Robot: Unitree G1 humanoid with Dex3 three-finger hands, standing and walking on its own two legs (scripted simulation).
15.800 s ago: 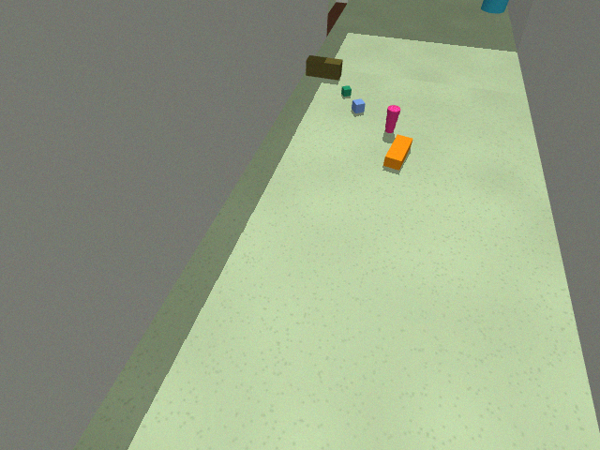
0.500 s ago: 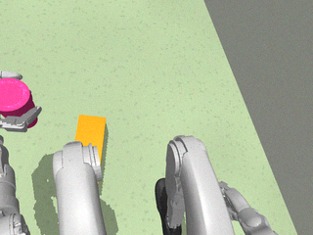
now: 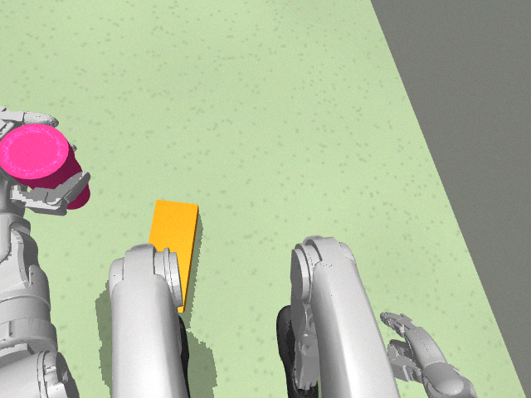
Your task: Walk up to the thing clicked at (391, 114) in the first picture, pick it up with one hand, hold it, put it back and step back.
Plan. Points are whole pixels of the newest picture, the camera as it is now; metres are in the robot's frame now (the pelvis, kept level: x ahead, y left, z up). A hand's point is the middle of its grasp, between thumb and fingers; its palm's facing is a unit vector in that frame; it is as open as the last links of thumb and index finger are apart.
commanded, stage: settle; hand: left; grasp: from the side
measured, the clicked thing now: (56, 176) +0.42 +0.29 -0.06
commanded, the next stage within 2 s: lift in 0.40 s
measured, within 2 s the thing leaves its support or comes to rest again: neither
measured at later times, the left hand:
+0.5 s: hand (42, 159) +0.42 +0.28 +0.00, palm faces +0.22 -0.97 -0.05, open 9.7 cm
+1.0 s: hand (8, 150) +0.39 +0.27 +0.08, palm faces +0.19 -0.98 -0.04, open 9.7 cm
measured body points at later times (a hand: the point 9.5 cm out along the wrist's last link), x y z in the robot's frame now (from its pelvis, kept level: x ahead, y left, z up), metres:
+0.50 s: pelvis +0.00 +0.00 +0.02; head +0.19 +0.06 +0.42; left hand +0.40 +0.33 +0.01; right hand +0.15 -0.26 -0.10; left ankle +0.09 +0.14 -0.32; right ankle +0.09 -0.12 -0.32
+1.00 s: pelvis -0.01 +0.00 +0.07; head +0.17 +0.05 +0.48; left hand +0.38 +0.33 +0.08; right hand +0.16 -0.25 -0.06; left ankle +0.09 +0.14 -0.32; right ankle +0.09 -0.12 -0.32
